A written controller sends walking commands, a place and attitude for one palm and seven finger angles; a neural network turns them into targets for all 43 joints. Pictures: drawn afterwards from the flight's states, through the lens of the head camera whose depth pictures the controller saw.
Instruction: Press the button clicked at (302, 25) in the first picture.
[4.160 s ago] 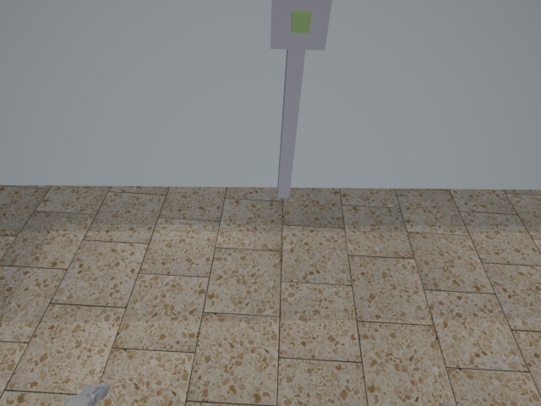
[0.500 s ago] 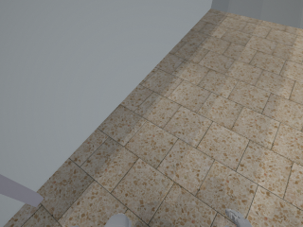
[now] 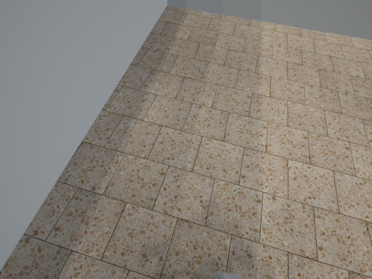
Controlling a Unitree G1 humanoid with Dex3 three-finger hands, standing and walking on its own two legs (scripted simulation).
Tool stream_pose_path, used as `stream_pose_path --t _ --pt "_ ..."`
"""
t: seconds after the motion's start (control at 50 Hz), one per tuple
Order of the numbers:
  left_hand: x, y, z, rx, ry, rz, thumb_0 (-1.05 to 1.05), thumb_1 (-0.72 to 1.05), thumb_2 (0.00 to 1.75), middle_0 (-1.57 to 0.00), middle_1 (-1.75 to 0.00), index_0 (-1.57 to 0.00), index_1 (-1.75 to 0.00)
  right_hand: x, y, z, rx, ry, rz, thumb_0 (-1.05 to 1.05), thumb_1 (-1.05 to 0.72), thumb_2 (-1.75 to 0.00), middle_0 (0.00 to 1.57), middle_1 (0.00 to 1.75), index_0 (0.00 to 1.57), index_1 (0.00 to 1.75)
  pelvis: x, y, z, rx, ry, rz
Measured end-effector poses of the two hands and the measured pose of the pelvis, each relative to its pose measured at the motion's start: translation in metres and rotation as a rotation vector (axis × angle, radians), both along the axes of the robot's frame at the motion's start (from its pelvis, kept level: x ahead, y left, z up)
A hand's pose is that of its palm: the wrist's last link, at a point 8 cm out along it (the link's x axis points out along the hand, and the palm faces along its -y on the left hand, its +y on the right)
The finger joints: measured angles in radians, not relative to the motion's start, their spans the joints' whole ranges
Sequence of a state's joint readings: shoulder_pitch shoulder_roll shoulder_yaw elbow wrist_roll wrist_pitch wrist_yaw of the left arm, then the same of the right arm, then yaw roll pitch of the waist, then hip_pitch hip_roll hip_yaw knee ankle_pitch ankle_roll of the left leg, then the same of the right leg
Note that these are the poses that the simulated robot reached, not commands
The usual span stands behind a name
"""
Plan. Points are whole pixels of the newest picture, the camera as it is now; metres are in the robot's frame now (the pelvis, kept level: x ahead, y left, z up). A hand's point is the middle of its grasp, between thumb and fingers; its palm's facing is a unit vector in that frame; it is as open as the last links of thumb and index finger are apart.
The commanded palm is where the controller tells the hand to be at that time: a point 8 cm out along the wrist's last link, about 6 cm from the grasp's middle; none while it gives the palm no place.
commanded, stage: walk to a spot facing it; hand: left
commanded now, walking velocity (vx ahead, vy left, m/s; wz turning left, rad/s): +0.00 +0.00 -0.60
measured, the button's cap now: out of the picture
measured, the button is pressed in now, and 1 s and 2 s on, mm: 0 0 0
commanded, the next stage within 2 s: turn to face it in 1.08 s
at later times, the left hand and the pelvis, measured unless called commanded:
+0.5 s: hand out of the picture +0.14 +0.12 -0.15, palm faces -0.23 -0.94 -0.23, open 7.4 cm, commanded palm none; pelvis +0.02 -0.05 +0.00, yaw -16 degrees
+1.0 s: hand (138, 226) +0.26 +0.14 -0.18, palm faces -0.49 -0.85 -0.20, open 7.4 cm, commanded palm none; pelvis +0.11 -0.01 +0.00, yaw -35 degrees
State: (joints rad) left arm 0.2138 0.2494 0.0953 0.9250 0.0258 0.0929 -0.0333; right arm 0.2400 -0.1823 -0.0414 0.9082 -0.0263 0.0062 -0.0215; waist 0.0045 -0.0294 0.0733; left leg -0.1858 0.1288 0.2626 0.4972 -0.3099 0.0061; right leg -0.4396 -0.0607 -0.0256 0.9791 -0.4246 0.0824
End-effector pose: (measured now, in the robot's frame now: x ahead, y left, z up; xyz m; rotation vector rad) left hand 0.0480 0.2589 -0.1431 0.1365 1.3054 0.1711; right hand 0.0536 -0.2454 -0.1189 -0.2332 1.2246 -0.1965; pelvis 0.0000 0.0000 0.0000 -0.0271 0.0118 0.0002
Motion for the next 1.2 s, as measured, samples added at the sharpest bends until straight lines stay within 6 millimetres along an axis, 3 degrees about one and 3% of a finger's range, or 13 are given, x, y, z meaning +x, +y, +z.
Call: stream_pose_path --t 0.14,0.22,0.32,0.44,0.54,0.66,0.74,0.88,0.96,1.04,1.2 --pt "0.078 -0.045 0.007 0.059 -0.122 -0.195 0.01 0.91 0.89 -0.20 -0.30 -0.19 -0.30 -0.071 -0.041 -0.037 0.053 0.106 -0.179 0.00 -0.90 -0.89 0.20 0.30 0.21 0.30 0.001 -0.031 -0.018 0.028 0.004 -0.107" --pt "0.101 -0.068 0.023 0.087 -0.189 -0.245 0.00 0.91 0.89 -0.20 -0.30 -0.20 -0.30 -0.089 -0.056 -0.042 0.061 0.154 -0.232 0.01 -0.91 -0.89 0.20 0.30 0.20 0.30 -0.001 -0.043 -0.014 0.040 -0.006 -0.141" --pt "0.106 -0.085 0.035 0.082 -0.188 -0.289 0.00 0.90 0.89 -0.20 -0.30 -0.20 -0.30 -0.078 -0.064 -0.030 0.072 0.085 -0.262 0.01 -0.91 -0.89 0.20 0.30 0.20 0.30 0.000 -0.051 -0.001 0.055 -0.012 -0.200" --pt "0.100 -0.092 0.031 0.044 -0.159 -0.319 0.00 0.90 0.89 -0.20 -0.30 -0.20 -0.30 -0.054 -0.068 -0.018 0.063 -0.008 -0.272 0.01 -0.91 -0.89 0.20 0.30 0.20 0.30 0.008 -0.050 0.003 0.046 -0.013 -0.254" --pt "0.088 -0.080 0.019 0.017 -0.095 -0.311 0.00 0.90 0.89 -0.20 -0.30 -0.20 -0.30 -0.024 -0.065 -0.007 0.035 -0.069 -0.270 0.01 -0.91 -0.89 0.20 0.30 0.20 0.30 0.023 -0.040 0.003 0.030 -0.011 -0.297" --pt "0.084 -0.046 -0.006 -0.003 0.024 -0.305 0.00 0.90 0.89 -0.20 -0.30 -0.20 -0.30 0.020 -0.050 0.008 -0.031 -0.166 -0.276 0.01 -0.91 -0.89 0.20 0.30 0.20 0.30 0.052 -0.019 -0.006 0.011 -0.007 -0.368" --pt "0.105 -0.031 -0.016 -0.008 0.092 -0.359 0.01 0.90 0.89 -0.20 -0.30 -0.20 -0.30 0.023 -0.033 0.015 -0.060 -0.189 -0.320 0.00 -0.91 -0.89 0.20 0.30 0.21 0.30 0.069 -0.008 -0.007 0.001 -0.019 -0.442" --pt "0.177 -0.039 -0.005 -0.003 0.060 -0.472 0.01 0.91 0.89 -0.20 -0.30 -0.19 -0.30 -0.014 0.003 0.013 -0.023 -0.068 -0.472 0.00 -0.90 -0.89 0.20 0.30 0.21 0.30 0.095 -0.004 0.005 -0.017 -0.017 -0.529" --pt "0.217 -0.059 -0.002 0.007 0.028 -0.535 0.01 0.91 0.89 -0.20 -0.30 -0.19 -0.30 -0.045 0.021 0.004 0.012 0.020 -0.578 0.00 -0.91 -0.89 0.20 0.30 0.21 0.30 0.106 -0.009 0.004 -0.010 -0.012 -0.578" --pt "0.252 -0.095 -0.001 0.007 0.002 -0.616 0.01 0.91 0.89 -0.20 -0.30 -0.19 -0.30 -0.075 0.037 -0.007 0.062 0.099 -0.677 0.00 -0.91 -0.89 0.20 0.30 0.21 0.30 0.114 -0.019 0.000 0.006 -0.009 -0.629" --pt "0.318 -0.211 0.001 -0.007 -0.136 -0.848 0.01 0.91 0.89 -0.20 -0.30 -0.19 -0.30 -0.124 0.046 -0.041 0.176 0.193 -0.871 0.00 -0.91 -0.89 0.20 0.30 0.21 0.30 0.119 -0.059 -0.019 0.038 -0.006 -0.744"
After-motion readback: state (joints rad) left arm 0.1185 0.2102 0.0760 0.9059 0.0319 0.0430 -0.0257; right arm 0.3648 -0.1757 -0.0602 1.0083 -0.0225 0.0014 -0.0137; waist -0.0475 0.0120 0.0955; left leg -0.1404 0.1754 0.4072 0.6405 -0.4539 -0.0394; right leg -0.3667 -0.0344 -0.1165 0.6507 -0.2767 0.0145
